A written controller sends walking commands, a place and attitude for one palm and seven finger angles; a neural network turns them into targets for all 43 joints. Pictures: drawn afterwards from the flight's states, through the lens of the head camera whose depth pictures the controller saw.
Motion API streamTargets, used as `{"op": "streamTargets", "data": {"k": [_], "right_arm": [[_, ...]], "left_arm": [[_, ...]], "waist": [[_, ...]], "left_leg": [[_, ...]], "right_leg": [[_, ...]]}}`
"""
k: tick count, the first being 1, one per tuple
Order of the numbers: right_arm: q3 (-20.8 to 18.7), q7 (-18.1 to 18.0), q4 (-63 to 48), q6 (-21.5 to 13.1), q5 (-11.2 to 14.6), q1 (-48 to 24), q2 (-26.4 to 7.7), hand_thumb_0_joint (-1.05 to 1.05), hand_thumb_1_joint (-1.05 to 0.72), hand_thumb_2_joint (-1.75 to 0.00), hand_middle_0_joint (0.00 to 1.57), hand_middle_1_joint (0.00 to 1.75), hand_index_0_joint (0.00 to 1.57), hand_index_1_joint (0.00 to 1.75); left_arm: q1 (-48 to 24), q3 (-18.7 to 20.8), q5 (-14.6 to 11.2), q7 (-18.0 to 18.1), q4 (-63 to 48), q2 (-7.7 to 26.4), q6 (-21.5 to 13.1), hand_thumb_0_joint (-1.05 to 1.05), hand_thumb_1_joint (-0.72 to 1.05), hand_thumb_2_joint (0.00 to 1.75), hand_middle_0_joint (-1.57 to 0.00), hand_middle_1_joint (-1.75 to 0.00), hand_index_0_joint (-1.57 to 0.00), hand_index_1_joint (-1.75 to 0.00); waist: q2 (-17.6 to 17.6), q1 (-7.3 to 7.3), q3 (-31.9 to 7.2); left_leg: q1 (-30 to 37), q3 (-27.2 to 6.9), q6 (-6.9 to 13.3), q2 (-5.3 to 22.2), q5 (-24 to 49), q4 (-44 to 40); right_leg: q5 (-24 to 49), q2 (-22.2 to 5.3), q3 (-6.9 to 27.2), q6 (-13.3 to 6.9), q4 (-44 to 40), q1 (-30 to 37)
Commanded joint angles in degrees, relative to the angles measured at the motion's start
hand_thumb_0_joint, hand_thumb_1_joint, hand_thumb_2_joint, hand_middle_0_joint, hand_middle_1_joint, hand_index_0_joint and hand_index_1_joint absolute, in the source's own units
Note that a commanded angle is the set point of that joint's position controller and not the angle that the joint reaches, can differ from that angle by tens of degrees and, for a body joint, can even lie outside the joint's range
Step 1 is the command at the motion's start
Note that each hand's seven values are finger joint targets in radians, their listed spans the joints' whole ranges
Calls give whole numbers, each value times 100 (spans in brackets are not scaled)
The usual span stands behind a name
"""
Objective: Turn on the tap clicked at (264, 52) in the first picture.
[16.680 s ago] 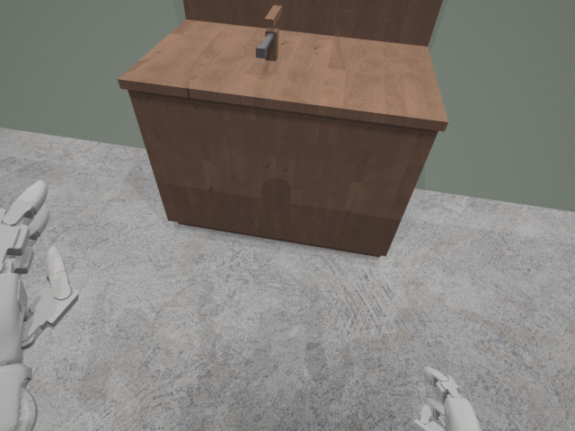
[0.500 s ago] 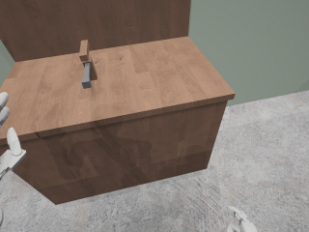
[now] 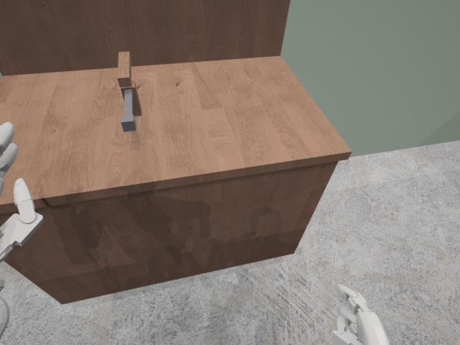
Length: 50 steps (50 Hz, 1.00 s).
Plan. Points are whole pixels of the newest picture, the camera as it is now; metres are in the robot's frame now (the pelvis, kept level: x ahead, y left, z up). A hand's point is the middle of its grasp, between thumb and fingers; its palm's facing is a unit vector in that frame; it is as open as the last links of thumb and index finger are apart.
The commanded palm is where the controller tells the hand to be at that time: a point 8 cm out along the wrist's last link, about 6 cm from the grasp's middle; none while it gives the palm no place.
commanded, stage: shuffle to correct the standing spot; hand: left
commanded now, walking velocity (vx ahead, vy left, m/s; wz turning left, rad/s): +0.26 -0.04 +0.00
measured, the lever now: (128, 123) +0.55 +0.29 +0.06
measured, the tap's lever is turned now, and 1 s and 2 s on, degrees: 0 0 0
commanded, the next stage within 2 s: come to a stop and stand still in 0.94 s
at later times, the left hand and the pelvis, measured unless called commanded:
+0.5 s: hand (88, 172) +0.31 +0.25 +0.16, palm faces +0.39 -0.85 -0.34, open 7.4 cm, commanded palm +0.25 +0.29 +0.17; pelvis +0.08 +0.01 -0.02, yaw -1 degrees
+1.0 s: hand (129, 133) +0.41 +0.22 +0.15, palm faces +0.42 -0.84 -0.34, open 7.4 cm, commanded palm +0.34 +0.26 +0.17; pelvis +0.17 -0.02 -0.01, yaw -1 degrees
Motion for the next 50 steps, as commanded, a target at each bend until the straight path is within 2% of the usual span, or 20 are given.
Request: {"op": "streamTargets", "data": {"k": [1, 4, 7, 11, 14, 16, 19, 23, 24, 25, 26, 27, 30, 33, 39, 40, 42, 43, 47, 50], "right_arm": [[-318, -80, -905, -209, -5, -598, -706, 0, -90, -90, 20, 30, 20, 30], [-266, -122, -942, -78, -16, -612, -670, 0, -90, -90, 20, 30, 20, 30], [-222, -156, -979, -57, -77, -666, -618, 0, -90, -90, 20, 30, 20, 30], [-188, -102, -1050, -18, -41, -724, -581, 0, -90, -90, 20, 30, 20, 30], [-299, -47, -1059, 10, 39, -658, -550, 0, -90, -90, 20, 30, 20, 30], [-306, 17, -1058, 34, 99, -661, -512, 0, -90, -90, 20, 30, 20, 30], [-210, 48, -956, 135, 76, -755, -444, 0, -90, -90, 20, 30, 20, 30], [-278, -11, -774, 125, 9, -615, -449, 0, -90, -90, 20, 30, 20, 30], [-381, -53, -810, 121, 23, -540, -555, 0, -90, -90, 20, 30, 20, 30], [-490, -64, -933, 155, 43, -588, -745, 0, -90, -90, 20, 30, 20, 30], [-424, -55, -1091, 111, 28, -777, -587, 0, -90, -90, 20, 30, 20, 30], [-434, -12, -1084, 79, 39, -827, -615, 0, -90, -90, 20, 30, 20, 30], [-470, 28, -902, 30, 20, -706, -594, 0, -90, -90, 20, 30, 20, 30], [-479, 89, -928, -42, 52, -605, -597, 0, -90, -90, 20, 30, 20, 30], [-366, -80, -930, -8, 84, -506, -571, 0, -90, -90, 20, 30, 20, 30], [-357, -118, -908, 11, 63, -507, -541, 0, -90, -90, 20, 30, 20, 30], [-295, -156, -888, 74, 47, -530, -390, 0, -90, -90, 20, 30, 20, 30], [-299, -150, -886, 77, 51, -699, -438, 0, -90, -90, 20, 30, 20, 30], [-216, -134, -671, 159, 46, -807, -443, 0, -90, -90, 20, 30, 20, 30], [-217, -159, -680, 159, -36, -841, -392, 0, -90, -90, 20, 30, 20, 30]], "left_arm": [[-647, -178, 25, 6, -967, 498, -86, 0, 90, 90, -20, -30, -20, -30], [-993, -141, 101, 58, -1070, 620, -29, 0, 90, 90, -20, -30, -20, -30], [-1336, 111, 132, 125, -1486, 927, -60, 0, 90, 90, -20, -30, -20, -30], [-941, 323, 100, 176, -1538, 1044, -15, 0, 90, 90, -20, -30, -20, -30], [-409, 427, 3, 193, -1498, 1009, -23, 0, 90, 90, -20, -30, -20, -30], [-224, 402, -27, 239, -1453, 903, -85, 0, 90, 90, -20, -30, -20, -30], [-164, 356, -23, 296, -1774, 893, -213, 0, 90, 90, -20, -30, -20, -30], [-446, 353, -18, 291, -1975, 932, -189, 0, 90, 90, -20, -30, -20, -30], [-440, 403, -30, 276, -2042, 955, -181, 0, 90, 90, -20, -30, -20, -30], [-575, 422, -64, 271, -2323, 962, -202, 0, 90, 90, -20, -30, -20, -30], [-533, 528, -88, 255, -2256, 1146, -242, 0, 90, 90, -20, -30, -20, -30], [-761, 671, -89, 238, -2240, 1239, -280, 0, 90, 90, -20, -30, -20, -30], [-604, 693, 4, 150, -2348, 1265, -142, 0, 90, 90, -20, -30, -20, -30], [187, 612, 31, 77, -2390, 1004, -174, 0, 90, 90, -20, -30, -20, -30], [302, 700, 40, 187, -1334, 945, 8, 0, 90, 90, -20, -30, -20, -30], [103, 711, 57, 217, -1245, 1014, 35, 0, 90, 90, -20, -30, -20, -30], [-213, 626, 90, 247, -1135, 1130, 140, 0, 90, 90, -20, -30, -20, -30], [-573, 604, 97, 275, -1241, 1205, 184, 0, 90, 90, -20, -30, -20, -30], [-664, 153, 144, 351, -1734, 906, 158, 0, 90, 90, -20, -30, -20, -30], [-591, 280, 132, 461, -2386, 1009, 31, 0, 90, 90, -20, -30, -20, -30]], "waist": [[438, -105, -623], [565, -120, -299], [915, -120, -219], [632, -61, -456], [-679, -15, -986], [-740, 47, -807], [-143, 91, -372], [226, -207, -748], [742, -282, -982], [1977, -280, -1185], [1980, -246, -1037], [1270, -178, -770], [915, -217, -438], [1236, -67, -692], [431, -113, -601], [52, -92, -597], [-1469, -91, -421], [-1738, 30, -309], [-455, -46, -445], [-315, -54, -750]], "left_leg": [[449, -881, -33, 909, -64, -625], [345, -1355, 115, 1276, -660, -884], [599, -1446, 104, 1434, 63, -775], [-17, -667, -111, 1077, 1175, 134], [-1218, 78, -292, 367, 1059, 2338], [-2836, -109, -370, 233, -1460, 3532], [-2887, -367, -260, 719, -1541, 2905], [334, 528, -276, 131, 941, 714], [1388, -176, 24, 481, 1184, 440], [2017, -2163, 711, 1739, 1459, -122], [1694, -3342, 1230, 2432, 1236, -658], [1210, -3436, 1422, 2500, 694, -896], [792, -2450, 1222, 2252, 1514, -750], [110, -1001, 738, 1734, 1274, -676], [-1220, -153, 108, 1390, -1010, -133], [-1437, -5, -8, 1180, -1519, 427], [-2307, 393, -253, 396, -1958, 2650], [-2653, 126, -319, 468, -1930, 3657], [-2194, -112, -337, 781, -1427, 3433], [-1030, 319, -329, 622, -933, 1746]], "right_leg": [[-57, -342, 249, -31, 185, -290], [-493, -172, -14, -38, 697, -738], [-612, -164, -218, -73, 870, -961], [390, -289, -83, -260, 374, 238], [1544, -1298, 1867, -1072, 76, 1472], [2510, -2089, 2818, -1652, -136, 2408], [2332, -2021, 1972, -1374, -74, 1877], [1480, -880, 193, -558, 959, 66], [1140, -578, 52, -254, 2031, -721], [-631, -69, -245, 99, 3649, -1736], [-2108, 138, 178, 86, 4784, -2035], [-1944, 34, 448, 84, 5066, -2362], [-1425, -520, 386, 144, 4880, -2731], [-755, -662, -82, 133, 3019, -1564], [-318, -177, -921, 244, 558, 726], [-873, -338, -580, 132, 223, 895], [-2503, -1850, 2147, -734, -971, 803], [-2730, -2434, 2869, -1133, -1303, 692], [-972, -2181, 1662, -1199, -773, 396], [-198, -1785, 658, -969, -389, 159]]}}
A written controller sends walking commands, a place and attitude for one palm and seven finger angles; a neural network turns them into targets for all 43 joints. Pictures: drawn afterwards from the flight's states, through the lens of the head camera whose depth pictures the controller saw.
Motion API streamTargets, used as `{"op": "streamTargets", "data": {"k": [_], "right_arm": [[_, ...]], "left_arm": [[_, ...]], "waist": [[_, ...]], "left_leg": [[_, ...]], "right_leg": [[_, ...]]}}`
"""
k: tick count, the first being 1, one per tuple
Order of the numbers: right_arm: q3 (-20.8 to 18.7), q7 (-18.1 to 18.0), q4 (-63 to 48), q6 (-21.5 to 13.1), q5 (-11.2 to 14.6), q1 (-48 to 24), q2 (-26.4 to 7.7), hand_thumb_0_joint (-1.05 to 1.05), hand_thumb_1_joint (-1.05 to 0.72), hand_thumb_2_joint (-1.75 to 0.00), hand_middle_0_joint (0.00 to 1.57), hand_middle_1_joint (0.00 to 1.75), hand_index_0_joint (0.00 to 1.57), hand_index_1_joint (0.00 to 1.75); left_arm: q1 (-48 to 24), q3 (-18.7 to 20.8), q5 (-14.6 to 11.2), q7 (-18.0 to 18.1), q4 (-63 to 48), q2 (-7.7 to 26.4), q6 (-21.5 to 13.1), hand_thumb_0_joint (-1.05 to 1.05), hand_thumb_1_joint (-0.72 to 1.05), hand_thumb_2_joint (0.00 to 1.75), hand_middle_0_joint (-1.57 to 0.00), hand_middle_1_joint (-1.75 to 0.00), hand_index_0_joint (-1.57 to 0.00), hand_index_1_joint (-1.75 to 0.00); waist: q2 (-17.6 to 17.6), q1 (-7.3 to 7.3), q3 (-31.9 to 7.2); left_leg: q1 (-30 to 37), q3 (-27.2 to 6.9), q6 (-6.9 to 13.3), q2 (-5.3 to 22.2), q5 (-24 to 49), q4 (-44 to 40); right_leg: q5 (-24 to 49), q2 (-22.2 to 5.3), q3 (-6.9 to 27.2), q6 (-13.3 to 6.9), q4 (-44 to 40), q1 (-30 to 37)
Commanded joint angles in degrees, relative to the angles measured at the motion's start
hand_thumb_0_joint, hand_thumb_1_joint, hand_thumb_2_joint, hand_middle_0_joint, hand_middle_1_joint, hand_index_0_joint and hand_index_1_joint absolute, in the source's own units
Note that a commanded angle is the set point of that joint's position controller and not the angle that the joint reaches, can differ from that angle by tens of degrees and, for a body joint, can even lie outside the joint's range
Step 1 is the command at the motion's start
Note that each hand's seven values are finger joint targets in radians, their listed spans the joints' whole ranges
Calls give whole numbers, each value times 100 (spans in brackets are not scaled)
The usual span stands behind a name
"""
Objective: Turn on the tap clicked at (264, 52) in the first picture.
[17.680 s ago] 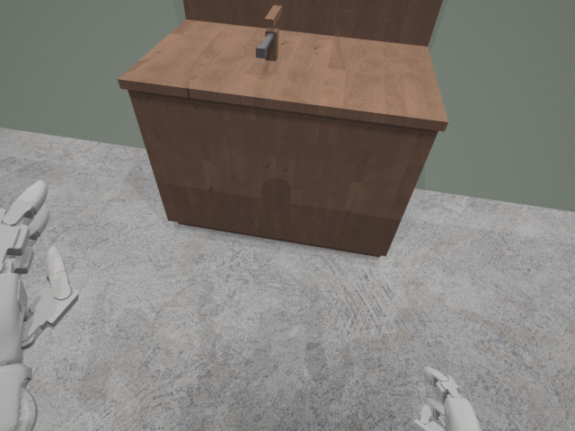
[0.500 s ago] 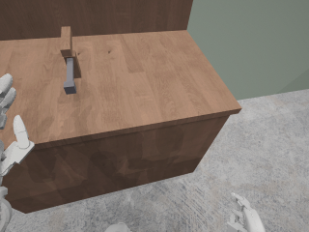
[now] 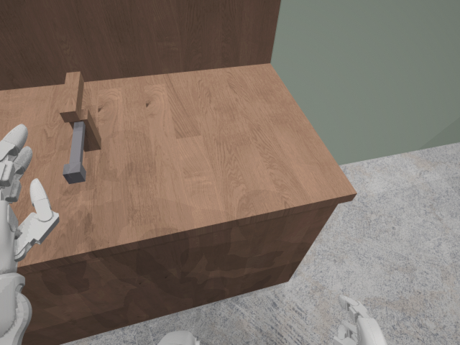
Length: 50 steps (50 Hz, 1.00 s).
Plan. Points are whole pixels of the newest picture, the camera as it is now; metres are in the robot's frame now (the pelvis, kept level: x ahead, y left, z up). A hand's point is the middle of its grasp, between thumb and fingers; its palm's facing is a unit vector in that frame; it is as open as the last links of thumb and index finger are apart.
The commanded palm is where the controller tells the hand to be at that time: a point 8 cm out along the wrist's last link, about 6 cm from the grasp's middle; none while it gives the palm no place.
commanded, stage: come to a stop and stand still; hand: left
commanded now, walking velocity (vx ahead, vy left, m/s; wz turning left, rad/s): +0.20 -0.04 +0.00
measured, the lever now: (74, 173) +0.37 +0.32 +0.07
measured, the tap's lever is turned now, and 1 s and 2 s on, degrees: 0 0 0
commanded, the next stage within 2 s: look again from close up in 1.38 s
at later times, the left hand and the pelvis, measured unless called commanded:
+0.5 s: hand (78, 188) +0.27 +0.24 +0.16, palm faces +0.40 -0.82 -0.41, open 7.4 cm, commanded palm +0.22 +0.28 +0.19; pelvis +0.06 -0.01 +0.01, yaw +1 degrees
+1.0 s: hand (25, 232) +0.21 +0.29 +0.14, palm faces +0.34 -0.84 -0.43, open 7.4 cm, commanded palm +0.16 +0.31 +0.19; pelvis +0.00 +0.03 +0.00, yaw +0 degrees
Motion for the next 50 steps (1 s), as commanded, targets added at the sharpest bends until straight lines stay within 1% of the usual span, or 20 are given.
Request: {"op": "streamTargets", "data": {"k": [1, 2, 3, 4, 6, 10, 12, 15, 19, 24, 29, 30, 31, 32, 36, 38, 40, 44, 48, 50], "right_arm": [[-241, -77, -990, -382, -101, -652, -404, 0, -90, -90, 20, 30, 20, 30], [-290, -90, -1030, -391, -104, -539, -402, 0, -90, -90, 20, 30, 20, 30], [-382, -111, -1135, -412, -97, -488, -557, 0, -90, -90, 20, 30, 20, 30], [-459, -103, -1260, -405, -49, -530, -714, 0, -90, -90, 20, 30, 20, 30], [-498, -28, -1299, -456, -22, -576, -577, 0, -90, -90, 20, 30, 20, 30], [-378, 42, -1194, -540, 3, -428, -493, 0, -90, -90, 20, 30, 20, 30], [-335, 28, -1202, -558, 41, -388, -509, 0, -90, -90, 20, 30, 20, 30], [-329, 3, -1201, -626, 57, -239, -471, 0, -90, -90, 20, 30, 20, 30], [-236, -95, -1155, -469, 32, -479, -386, 0, -90, -90, 20, 30, 20, 30], [-275, -227, -1195, -434, -21, -609, -497, 0, -90, -90, 20, 30, 20, 30], [-281, -257, -1216, -445, -20, -702, -532, 0, -90, -90, 20, 30, 20, 30], [-452, -218, -754, -841, -328, 532, -520, 0, -90, -90, 20, 30, 20, 30], [-446, -148, -473, -719, 50, -144, -430, 0, -90, -90, 20, 30, 20, 30], [-457, -33, -789, -718, -44, -160, -463, 0, -90, -90, 20, 30, 20, 30], [-509, 265, -1035, -853, 154, -221, -600, 0, -90, -90, 20, 30, 20, 30], [-431, 340, -1266, -817, 191, -329, -624, 0, -90, -90, 20, 30, 20, 30], [-380, 288, -1367, -829, 209, -422, -620, 0, -90, -90, 20, 30, 20, 30], [-291, 73, -1474, -849, 163, -412, -577, 0, -90, -90, 20, 30, 20, 30], [-272, 17, -1406, -974, 118, -350, -604, 0, -90, -90, 20, 30, 20, 30], [-274, 107, -1324, -1100, 125, -285, -554, 0, -90, -90, 20, 30, 20, 30]], "left_arm": [[-386, 769, -70, 250, -2146, 1526, -516, 0, 90, 90, -20, -30, -20, -30], [-273, 710, -117, 235, -2226, 1396, -528, 0, 90, 90, -20, -30, -20, -30], [-274, 743, -143, 221, -2419, 1399, -567, 0, 90, 90, -20, -30, -20, -30], [-218, 839, -146, 236, -2596, 1418, -635, 0, 90, 90, -20, -30, -20, -30], [-69, 1042, -114, 219, -2281, 1606, -749, 0, 90, 90, -20, -30, -20, -30], [129, 1016, -137, 147, -1894, 1489, -585, 0, 90, 90, -20, -30, -20, -30], [464, 983, -124, 144, -1544, 1406, -508, 0, 90, 90, -20, -30, -20, -30], [622, 666, -220, 98, -956, 1007, -334, 0, 90, 90, -20, -30, -20, -30], [581, 829, -226, 134, -1046, 1268, -329, 0, 90, 90, -20, -30, -20, -30], [165, 723, -216, 200, -1653, 1309, -390, 0, 90, 90, -20, -30, -20, -30], [74, 678, -191, 231, -1821, 1292, -387, 0, 90, 90, -20, -30, -20, -30], [-5665, 3969, 682, 138, -2503, 5894, -1095, 0, 90, 90, -20, -30, -20, -30], [-3838, 2426, 79, 17, -125, 3512, -814, 0, 90, 90, -20, -30, -20, -30], [-2318, 1529, -88, -50, -244, 2311, -780, 0, 90, 90, -20, -30, -20, -30], [164, 173, -337, -378, 133, 679, -738, 0, 90, 90, -20, -30, -20, -30], [238, 14, -253, -399, -727, 782, -762, 0, 90, 90, -20, -30, -20, -30], [259, 462, -155, -312, -779, 1240, -777, 0, 90, 90, -20, -30, -20, -30], [-235, 1236, -155, -179, -908, 1776, -897, 0, 90, 90, -20, -30, -20, -30], [-1203, 971, -5, -159, -1222, 1604, -993, 0, 90, 90, -20, -30, -20, -30], [-1434, 852, 75, -187, -1118, 1558, -1004, 0, 90, 90, -20, -30, -20, -30]], "waist": [[61, -131, -1167], [450, -188, -1192], [1104, -198, -1167], [2363, -134, -1121], [1743, -117, -926], [1783, -157, -959], [1005, -167, -1196], [-506, -253, -1313], [-664, -130, -1007], [-103, -61, -1468], [640, -40, -1267], [-542, 150, -438], [728, -42, -718], [560, -29, -836], [1110, 159, -1420], [1057, 152, -980], [296, 175, -582], [-648, 62, -331], [1514, 23, -370], [1833, 90, -536]], "left_leg": [[1011, 269, -10, -114, 809, -2028], [1480, 349, -27, -313, 1290, -2454], [1800, -418, 133, 69, 1467, -2992], [2340, -2072, 598, 1072, 2398, -3440], [2480, -2895, 1177, 1730, 4219, -3734], [2236, -756, 318, 874, 5273, -2772], [1554, -381, 50, 551, 4627, -2306], [877, -203, -258, -149, 2706, -1842], [576, -436, -120, -132, 678, -2094], [1651, -534, -4, 202, 3322, -2872], [1271, -709, 45, 344, 2773, -3311], [378, -233, 131, 101, 2510, -2147], [1189, -278, -20, -73, 2111, -2567], [1445, -328, -121, -113, 2264, -2833], [1846, -379, 121, 220, 2321, -3426], [916, -600, 213, 427, 1207, -3887], [125, -725, 254, 457, -232, -4286], [137, -701, 237, 291, -517, -4058], [-438, -905, 418, 570, -1574, -4636], [-572, -700, 402, 497, -1427, -4507]], "right_leg": [[45, -1147, 1122, -694, -785, 570], [-189, -819, 765, -490, -316, 377], [-226, -465, 522, -227, 557, 86], [-587, 53, 240, 158, 1548, -861], [-1833, 254, 723, 195, 2426, -1424], [-84, 124, 404, 221, -238, -83], [1986, 112, 482, 171, -1006, 1275], [4836, -740, 1277, -272, -681, 1704], [4450, -1230, 1666, -280, -856, 1401], [2840, -647, 1170, 125, -637, 1128], [1620, -271, 1007, 224, -774, 1197], [2251, -621, 1676, 527, -1553, 574], [2322, -1195, 1451, -469, -1152, 422], [2813, -812, 1583, -366, -890, 731], [1120, -352, 1052, 189, -661, 861], [282, -201, 794, 230, -433, 1097], [-302, -73, 725, 288, -402, 1244], [-801, -90, 817, 304, -840, 853], [-393, 116, 709, 289, -8, 1464], [-38, 140, 563, 245, 192, 1886]]}}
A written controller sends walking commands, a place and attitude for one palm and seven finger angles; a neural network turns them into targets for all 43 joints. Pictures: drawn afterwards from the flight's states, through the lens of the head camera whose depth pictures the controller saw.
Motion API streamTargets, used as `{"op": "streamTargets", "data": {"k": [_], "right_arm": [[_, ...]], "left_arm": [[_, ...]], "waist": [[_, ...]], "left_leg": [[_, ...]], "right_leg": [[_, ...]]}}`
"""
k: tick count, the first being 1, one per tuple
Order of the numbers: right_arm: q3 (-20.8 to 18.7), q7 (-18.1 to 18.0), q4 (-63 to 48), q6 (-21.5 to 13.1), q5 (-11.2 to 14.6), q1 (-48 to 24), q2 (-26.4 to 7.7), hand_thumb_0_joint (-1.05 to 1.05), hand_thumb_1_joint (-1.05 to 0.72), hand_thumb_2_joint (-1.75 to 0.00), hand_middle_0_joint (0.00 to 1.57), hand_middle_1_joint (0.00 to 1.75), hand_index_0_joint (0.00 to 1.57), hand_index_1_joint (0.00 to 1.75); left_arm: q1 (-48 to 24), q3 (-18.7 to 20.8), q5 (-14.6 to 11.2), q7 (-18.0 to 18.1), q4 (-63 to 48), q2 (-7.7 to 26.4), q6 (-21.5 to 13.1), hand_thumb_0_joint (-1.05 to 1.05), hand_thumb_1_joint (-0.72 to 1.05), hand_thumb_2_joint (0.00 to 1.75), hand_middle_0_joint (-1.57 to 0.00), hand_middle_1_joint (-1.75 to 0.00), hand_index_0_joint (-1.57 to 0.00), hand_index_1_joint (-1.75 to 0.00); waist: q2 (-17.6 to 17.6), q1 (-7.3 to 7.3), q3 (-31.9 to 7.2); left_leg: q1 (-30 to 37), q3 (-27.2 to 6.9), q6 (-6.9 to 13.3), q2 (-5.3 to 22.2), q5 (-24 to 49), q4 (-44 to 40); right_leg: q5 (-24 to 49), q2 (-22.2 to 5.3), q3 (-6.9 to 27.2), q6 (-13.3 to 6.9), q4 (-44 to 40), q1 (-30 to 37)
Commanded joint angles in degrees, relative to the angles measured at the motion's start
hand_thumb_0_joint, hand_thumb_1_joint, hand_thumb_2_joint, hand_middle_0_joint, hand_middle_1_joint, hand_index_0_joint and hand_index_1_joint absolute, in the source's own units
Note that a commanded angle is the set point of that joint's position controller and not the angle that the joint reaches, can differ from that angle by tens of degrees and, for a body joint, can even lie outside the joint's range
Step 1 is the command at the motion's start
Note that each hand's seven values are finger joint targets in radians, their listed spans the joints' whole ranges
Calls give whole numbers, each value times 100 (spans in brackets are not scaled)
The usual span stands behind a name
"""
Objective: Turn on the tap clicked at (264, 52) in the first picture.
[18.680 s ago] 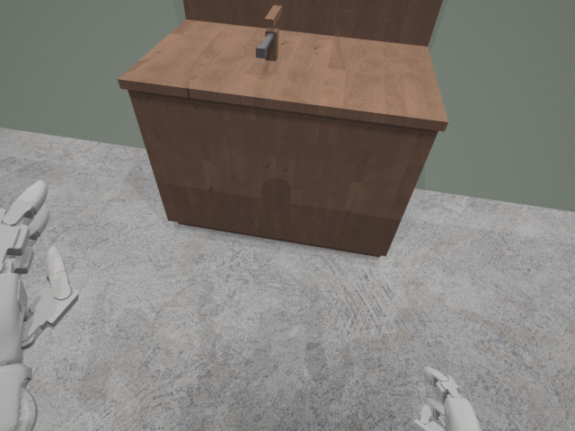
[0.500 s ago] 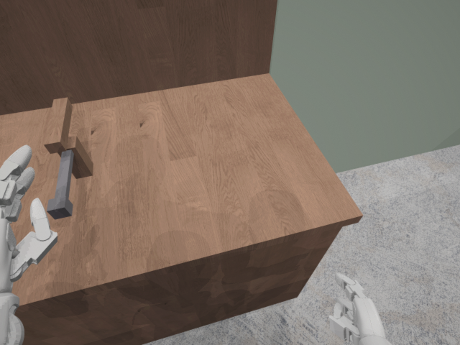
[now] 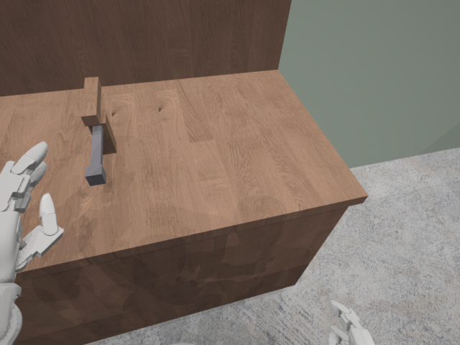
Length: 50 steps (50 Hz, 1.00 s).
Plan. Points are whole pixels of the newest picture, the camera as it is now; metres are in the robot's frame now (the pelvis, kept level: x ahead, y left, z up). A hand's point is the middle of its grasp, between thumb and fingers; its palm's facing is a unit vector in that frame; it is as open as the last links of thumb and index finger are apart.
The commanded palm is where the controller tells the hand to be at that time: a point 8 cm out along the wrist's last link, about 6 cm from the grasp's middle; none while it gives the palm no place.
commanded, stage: come to a stop and stand still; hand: left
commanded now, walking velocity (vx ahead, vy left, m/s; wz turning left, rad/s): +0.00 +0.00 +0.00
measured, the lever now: (96, 175) +0.37 +0.29 +0.06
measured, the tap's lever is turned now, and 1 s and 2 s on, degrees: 0 0 0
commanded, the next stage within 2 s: look again from close up in 0.38 s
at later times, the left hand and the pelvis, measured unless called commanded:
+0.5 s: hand (22, 236) +0.19 +0.27 +0.17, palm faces +0.44 -0.81 -0.40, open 7.4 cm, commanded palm +0.14 +0.30 +0.18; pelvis -0.01 +0.01 +0.00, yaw +2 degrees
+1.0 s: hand (51, 208) +0.23 +0.25 +0.17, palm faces +0.42 -0.81 -0.41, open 7.4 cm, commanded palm +0.17 +0.29 +0.18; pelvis +0.02 +0.00 +0.00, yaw +2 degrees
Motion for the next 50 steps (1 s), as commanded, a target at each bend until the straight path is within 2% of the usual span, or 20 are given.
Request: {"op": "streamTargets", "data": {"k": [1, 3, 5, 8, 10, 11, 14, 16, 20, 25, 29, 34, 37, 39, 40, 42, 44, 46, 47, 50], "right_arm": [[-348, 63, -937, -615, 2, -929, -792, 0, -90, -90, 20, 30, 20, 30], [-369, 89, -855, -664, -37, -813, -798, 0, -90, -90, 20, 30, 20, 30], [-384, 90, -765, -650, -75, -772, -806, 0, -90, -90, 20, 30, 20, 30], [-362, 51, -631, -519, -74, -701, -825, 0, -90, -90, 20, 30, 20, 30], [-344, 31, -612, -489, -70, -735, -809, 0, -90, -90, 20, 30, 20, 30], [-333, 15, -612, -484, -64, -837, -844, 0, -90, -90, 20, 30, 20, 30], [-398, 2, -761, -445, -2, -906, -874, 0, -90, -90, 20, 30, 20, 30], [-449, 52, -865, -363, 20, -952, -875, 0, -90, -90, 20, 30, 20, 30], [-487, 169, -979, -348, -20, -943, -894, 0, -90, -90, 20, 30, 20, 30], [-492, 152, -819, -391, -33, -833, -894, 0, -90, -90, 20, 30, 20, 30], [-460, 112, -655, -437, -15, -789, -874, 0, -90, -90, 20, 30, 20, 30], [-499, 142, -694, -332, 2, -820, -889, 0, -90, -90, 20, 30, 20, 30], [-465, 116, -705, -324, -21, -898, -803, 0, -90, -90, 20, 30, 20, 30], [-404, 78, -584, -392, -73, -873, -733, 0, -90, -90, 20, 30, 20, 30], [-385, 64, -525, -410, -89, -850, -712, 0, -90, -90, 20, 30, 20, 30], [-405, 24, -528, -446, -110, -882, -792, 0, -90, -90, 20, 30, 20, 30], [-435, 3, -668, -492, -57, -947, -858, 0, -90, -90, 20, 30, 20, 30], [-465, -5, -718, -488, -34, -1001, -827, 0, -90, -90, 20, 30, 20, 30], [-430, 7, -729, -463, -61, -952, -780, 0, -90, -90, 20, 30, 20, 30], [-486, 37, -734, -458, -28, -815, -829, 0, -90, -90, 20, 30, 20, 30]], "left_arm": [[-1718, 838, -1, 227, -1751, 1152, -547, 0, 90, 90, -20, -30, -20, -30], [-1382, 648, -20, 218, -1610, 946, -536, 0, 90, 90, -20, -30, -20, -30], [-973, 543, -35, 174, -1345, 792, -516, 0, 90, 90, -20, -30, -20, -30], [-857, 391, -114, 129, -1060, 691, -381, 0, 90, 90, -20, -30, -20, -30], [-949, 469, -154, 125, -969, 745, -351, 0, 90, 90, -20, -30, -20, -30], [-1005, 632, -144, 158, -998, 884, -348, 0, 90, 90, -20, -30, -20, -30], [-1071, 788, -101, 212, -1098, 889, -398, 0, 90, 90, -20, -30, -20, -30], [-990, 989, -35, 202, -1241, 1094, -395, 0, 90, 90, -20, -30, -20, -30], [-967, 775, 21, 160, -1630, 961, -407, 0, 90, 90, -20, -30, -20, -30], [-1132, 604, 7, 190, -1687, 841, -321, 0, 90, 90, -20, -30, -20, -30], [-1131, 621, -6, 246, -1272, 750, -269, 0, 90, 90, -20, -30, -20, -30], [-884, 654, 15, 221, -1017, 745, -241, 0, 90, 90, -20, -30, -20, -30], [-978, 628, -64, 189, -1358, 841, -264, 0, 90, 90, -20, -30, -20, -30], [-967, 639, -159, 206, -1636, 899, -262, 0, 90, 90, -20, -30, -20, -30], [-934, 597, -169, 227, -1702, 850, -252, 0, 90, 90, -20, -30, -20, -30], [-855, 677, -172, 265, -1922, 867, -292, 0, 90, 90, -20, -30, -20, -30], [-703, 853, -144, 328, -2064, 933, -366, 0, 90, 90, -20, -30, -20, -30], [-544, 1176, -60, 348, -1956, 1171, -382, 0, 90, 90, -20, -30, -20, -30], [-528, 925, -67, 311, -1912, 910, -386, 0, 90, 90, -20, -30, -20, -30], [-438, 968, -90, 309, -1595, 961, -381, 0, 90, 90, -20, -30, -20, -30]], "waist": [[1557, 72, -918], [774, 51, -969], [142, 30, -717], [-508, -89, -446], [-338, -124, -526], [84, -115, -565], [890, -4, -712], [1115, 21, -710], [793, 54, -768], [493, -54, -600], [902, -74, -622], [469, -23, -520], [-442, -100, -507], [-607, -166, -676], [-425, -188, -695], [458, -208, -759], [1492, -76, -896], [1453, -14, -877], [1256, -28, -707], [499, -49, -903]], "left_leg": [[-1069, -688, 26, 787, -2529, -1576], [-478, -548, -61, 572, -2060, -1014], [-303, -395, -156, 330, -2214, -615], [472, -299, -291, 59, -1763, 351], [483, -450, -259, 132, -1406, 57], [327, -664, -243, 267, -1440, -582], [-871, -1318, -21, 957, -2636, -1862], [-1299, -1352, 29, 1079, -3272, -2229], [-1295, -774, 22, 782, -2907, -1425], [-576, -418, -121, 320, -2515, -523], [-562, -970, -22, 751, -2464, -1219], [-1110, -855, 29, 724, -2909, -1088], [-353, -363, -86, 142, -1945, 339], [376, -396, -145, -57, -1229, 1166], [578, -458, -156, -30, -1160, 931], [546, -904, -108, 235, -1162, -290], [-66, -1829, 49, 957, -1755, -1541], [-692, -1960, 162, 1243, -2688, -1948], [-743, -1855, 174, 1162, -2464, -1850], [-495, -1197, 41, 803, -1203, -951]], "right_leg": [[-90, 84, -84, -138, 146, 1415], [-264, -29, 135, -180, -473, 948], [-1299, -195, 533, -279, -1066, 227], [-2251, -492, 867, -477, -1538, -1346], [-1915, -396, 706, -417, -1122, -1225], [-1581, -182, 529, -292, -748, -881], [-690, 223, 5, -30, 541, 540], [-744, 341, -139, -34, 850, 883], [-488, 269, -205, -136, 153, 1264], [-1123, 26, 282, -367, -486, 131], [-797, 268, -35, -175, 82, 268], [-857, 249, -30, -201, -129, 682], [-1468, -335, 910, -523, -1035, -342], [-1773, -872, 1527, -862, -1369, -1134], [-1880, -896, 1480, -889, -1305, -1279], [-1520, -380, 928, -605, -375, -1004], [-862, 223, 195, -168, 715, -134], [-819, 208, 129, -85, 906, 424], [-605, 203, 69, -88, 601, 460], [39, 44, 117, -166, -407, 932]]}}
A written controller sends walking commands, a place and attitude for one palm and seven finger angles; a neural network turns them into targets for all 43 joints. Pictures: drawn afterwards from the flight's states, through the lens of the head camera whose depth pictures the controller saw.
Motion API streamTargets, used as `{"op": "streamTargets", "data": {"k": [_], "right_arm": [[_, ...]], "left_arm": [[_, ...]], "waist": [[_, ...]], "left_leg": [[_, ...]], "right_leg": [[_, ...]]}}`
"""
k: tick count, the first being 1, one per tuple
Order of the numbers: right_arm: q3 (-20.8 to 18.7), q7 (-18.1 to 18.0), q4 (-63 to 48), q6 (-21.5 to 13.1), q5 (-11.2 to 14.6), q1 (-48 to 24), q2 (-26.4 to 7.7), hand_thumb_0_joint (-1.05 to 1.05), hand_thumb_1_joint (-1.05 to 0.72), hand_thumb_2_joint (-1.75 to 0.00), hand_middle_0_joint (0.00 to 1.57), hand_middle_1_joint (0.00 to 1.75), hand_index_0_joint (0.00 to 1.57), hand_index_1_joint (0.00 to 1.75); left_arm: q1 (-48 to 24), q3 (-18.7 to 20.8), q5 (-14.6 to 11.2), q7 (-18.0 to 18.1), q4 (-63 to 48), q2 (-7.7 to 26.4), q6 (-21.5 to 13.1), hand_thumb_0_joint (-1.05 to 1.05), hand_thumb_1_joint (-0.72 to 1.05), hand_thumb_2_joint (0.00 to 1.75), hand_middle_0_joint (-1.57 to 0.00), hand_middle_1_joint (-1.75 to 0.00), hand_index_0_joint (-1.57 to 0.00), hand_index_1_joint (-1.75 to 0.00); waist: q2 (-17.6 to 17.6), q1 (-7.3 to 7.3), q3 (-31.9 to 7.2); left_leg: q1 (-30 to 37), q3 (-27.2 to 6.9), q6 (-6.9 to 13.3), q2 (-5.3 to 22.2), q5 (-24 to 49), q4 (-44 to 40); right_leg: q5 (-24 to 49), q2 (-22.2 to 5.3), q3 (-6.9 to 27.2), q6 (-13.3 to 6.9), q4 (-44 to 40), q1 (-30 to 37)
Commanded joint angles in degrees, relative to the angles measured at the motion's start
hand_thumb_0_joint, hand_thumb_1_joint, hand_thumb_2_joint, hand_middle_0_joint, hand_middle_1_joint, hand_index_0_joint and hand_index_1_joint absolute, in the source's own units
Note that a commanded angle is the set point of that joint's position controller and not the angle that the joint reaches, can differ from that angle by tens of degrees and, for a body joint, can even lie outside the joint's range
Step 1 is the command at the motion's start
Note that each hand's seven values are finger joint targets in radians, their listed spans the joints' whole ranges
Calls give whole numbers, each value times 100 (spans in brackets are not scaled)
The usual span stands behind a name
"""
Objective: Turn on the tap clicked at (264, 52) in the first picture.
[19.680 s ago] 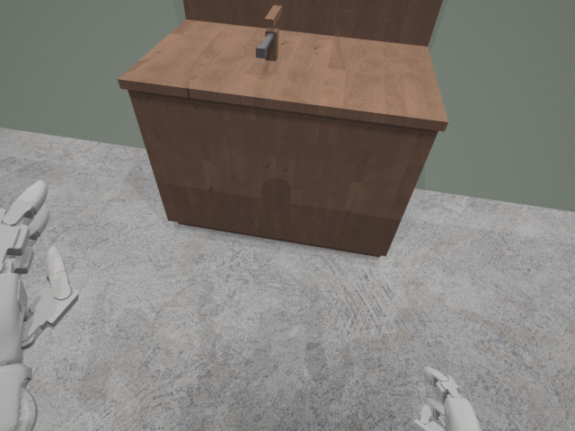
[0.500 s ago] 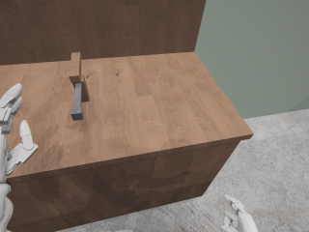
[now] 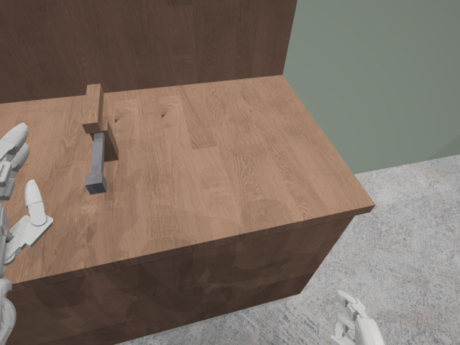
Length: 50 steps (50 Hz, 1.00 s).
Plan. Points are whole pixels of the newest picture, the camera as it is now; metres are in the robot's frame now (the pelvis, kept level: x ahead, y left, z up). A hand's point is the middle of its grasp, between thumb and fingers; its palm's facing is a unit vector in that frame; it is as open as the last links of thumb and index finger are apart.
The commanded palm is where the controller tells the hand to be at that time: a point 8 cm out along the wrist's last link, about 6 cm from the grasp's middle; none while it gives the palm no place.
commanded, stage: come to a stop and stand still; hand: left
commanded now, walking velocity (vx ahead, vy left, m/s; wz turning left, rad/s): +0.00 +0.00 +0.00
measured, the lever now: (96, 183) +0.36 +0.28 +0.07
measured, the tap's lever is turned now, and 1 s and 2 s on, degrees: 0 0 0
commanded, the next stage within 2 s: look again from close up in 0.72 s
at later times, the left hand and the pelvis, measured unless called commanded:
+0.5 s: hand (84, 182) +0.28 +0.23 +0.18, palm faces +0.35 -0.83 -0.44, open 7.4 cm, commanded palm +0.22 +0.26 +0.19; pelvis +0.06 -0.02 +0.01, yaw +0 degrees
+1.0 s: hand (83, 199) +0.26 +0.22 +0.17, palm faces +0.30 -0.88 -0.38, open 7.4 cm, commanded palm +0.20 +0.28 +0.19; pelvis +0.04 +0.00 +0.01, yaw +0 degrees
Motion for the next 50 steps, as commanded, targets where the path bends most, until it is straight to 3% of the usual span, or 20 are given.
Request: {"op": "streamTargets", "data": {"k": [1, 2, 5, 7, 11, 12, 16, 17, 18, 27, 36, 37, 38, 39, 40, 41, 42, 44, 47, 50], "right_arm": [[-273, 8, -923, -336, 38, -588, -697, 0, -90, -90, 20, 30, 20, 30], [-266, 8, -888, -335, 3, -508, -740, 0, -90, -90, 20, 30, 20, 30], [-335, -8, -847, -336, 11, -440, -769, 0, -90, -90, 20, 30, 20, 30], [-252, -33, -797, -322, -25, -540, -741, 0, -90, -90, 20, 30, 20, 30], [-264, -93, -860, -307, 2, -709, -699, 0, -90, -90, 20, 30, 20, 30], [-252, -99, -844, -282, -45, -671, -703, 0, -90, -90, 20, 30, 20, 30], [-280, -111, -954, -210, 3, -779, -672, 0, -90, -90, 20, 30, 20, 30], [-256, -99, -960, -165, -36, -733, -668, 0, -90, -90, 20, 30, 20, 30], [-306, -99, -1002, -147, 6, -702, -664, 0, -90, -90, 20, 30, 20, 30], [-279, -123, -1017, 90, 5, -690, -737, 0, -90, -90, 20, 30, 20, 30], [-301, -172, -1071, 113, 50, -839, -711, 0, -90, -90, 20, 30, 20, 30], [-386, -132, -792, -173, -338, 71, -748, 0, -90, -90, 20, 30, 20, 30], [-223, -89, -538, -181, -203, -453, -298, 0, -90, -90, 20, 30, 20, 30], [-396, -70, -1029, -223, -118, -499, -619, 0, -90, -90, 20, 30, 20, 30], [-412, -45, -939, -251, -67, -423, -756, 0, -90, -90, 20, 30, 20, 30], [-415, 32, -951, -287, 13, -702, -722, 0, -90, -90, 20, 30, 20, 30], [-440, 107, -1011, -289, -22, -595, -832, 0, -90, -90, 20, 30, 20, 30], [-418, 196, -1049, -286, -39, -652, -797, 0, -90, -90, 20, 30, 20, 30], [-366, 138, -1083, -227, -2, -771, -787, 0, -90, -90, 20, 30, 20, 30], [-360, -63, -1111, -167, 11, -767, -758, 0, -90, -90, 20, 30, 20, 30]], "left_arm": [[-281, 729, -94, 144, -942, 1024, -345, 0, 90, 90, -20, -30, -20, -30], [-247, 543, -129, 102, -770, 851, -361, 0, 90, 90, -20, -30, -20, -30], [-227, 403, -157, 66, -709, 800, -330, 0, 90, 90, -20, -30, -20, -30], [-343, 224, -155, 58, -725, 691, -334, 0, 90, 90, -20, -30, -20, -30], [-558, 532, -132, 144, -1187, 1108, -320, 0, 90, 90, -20, -30, -20, -30], [-474, 396, -165, 113, -1121, 933, -344, 0, 90, 90, -20, -30, -20, -30], [-229, 774, -200, 182, -1504, 1288, -313, 0, 90, 90, -20, -30, -20, -30], [-68, 566, -230, 142, -1416, 1034, -333, 0, 90, 90, -20, -30, -20, -30], [-9, 677, -249, 156, -1444, 1151, -304, 0, 90, 90, -20, -30, -20, -30], [252, 445, -305, 117, -976, 874, -138, 0, 90, 90, -20, -30, -20, -30], [-135, 551, -280, 225, -1503, 1134, -48, 0, 90, 90, -20, -30, -20, -30], [-5532, 3655, 556, 189, -2341, 5228, -609, 0, 90, 90, -20, -30, -20, -30], [-2253, 1557, 0, -35, 902, 1928, -384, 0, 90, 90, -20, -30, -20, -30], [-1092, 1081, -153, 17, -5, 1438, -436, 0, 90, 90, -20, -30, -20, -30], [-720, 702, -258, 46, 110, 999, -406, 0, 90, 90, -20, -30, -20, -30], [-439, 97, -357, -15, -307, 376, -458, 0, 90, 90, -20, -30, -20, -30], [-347, 135, -314, 2, -810, 639, -480, 0, 90, 90, -20, -30, -20, -30], [130, 33, -293, 16, -1173, 662, -502, 0, 90, 90, -20, -30, -20, -30], [401, 400, -308, 117, -1009, 945, -447, 0, 90, 90, -20, -30, -20, -30], [104, 862, -397, 153, -765, 1257, -464, 0, 90, 90, -20, -30, -20, -30]], "waist": [[170, 79, -789], [-75, 61, -757], [52, 18, -584], [440, 22, -654], [215, 68, -1036], [122, 74, -1127], [474, 97, -1354], [462, 90, -1382], [482, 80, -1414], [202, 24, -1242], [365, 23, -1321], [-553, 250, -447], [-637, 173, -1618], [-117, 280, -1245], [296, 152, -1625], [1210, 124, -1870], [1282, 166, -1860], [939, 202, -1691], [-35, 178, -1324], [-392, 128, -899]], "left_leg": [[-295, -872, -25, 787, -797, -1098], [-287, -737, -64, 635, -774, -945], [100, -718, -116, 526, -802, -980], [215, -776, -108, 605, -415, -1181], [577, -700, -140, 658, 642, -1056], [628, -688, -126, 653, 889, -1003], [891, -656, -199, 683, 1800, -902], [877, -617, -177, 673, 1867, -857], [906, -630, -195, 683, 1960, -819], [858, -589, -168, 728, 1919, -852], [932, -592, -144, 695, 1654, -852], [-86, -83, -159, 548, 1570, -61], [467, -246, -213, 85, 1494, -510], [583, -259, -285, 320, 1651, -568], [726, -288, -244, 337, 1716, -798], [1161, -281, -163, 467, 2346, -821], [1215, -384, -146, 619, 2700, -758], [831, -536, -136, 765, 2613, -833], [185, -603, -160, 723, 1537, -1034], [-10, -662, -180, 612, 374, -1216]], "right_leg": [[334, -194, 32, -146, -919, 917], [376, -293, 250, -219, -1008, 785], [-246, -453, 679, -319, -1302, 106], [192, -326, 458, -245, -1132, 194], [1128, -430, 421, -223, -997, 577], [1331, -412, 370, -217, -964, 645], [1962, -472, 352, -257, -860, 901], [2057, -453, 298, -255, -876, 928], [2178, -490, 370, -263, -897, 975], [2248, -461, 266, -208, -988, 823], [2176, -561, 415, -229, -1065, 929], [2217, -404, 532, 91, -1570, 194], [2917, -655, 699, -477, -1000, 1077], [3553, -647, 988, -241, -1151, 1203], [3115, -624, 702, -275, -880, 1525], [2698, -506, 438, -224, -614, 1329], [2323, -419, 333, -167, -601, 1165], [1906, -383, 157, -132, -606, 1232], [1447, -328, 5, -73, -694, 1267], [788, -374, 213, -78, -1015, 890]]}}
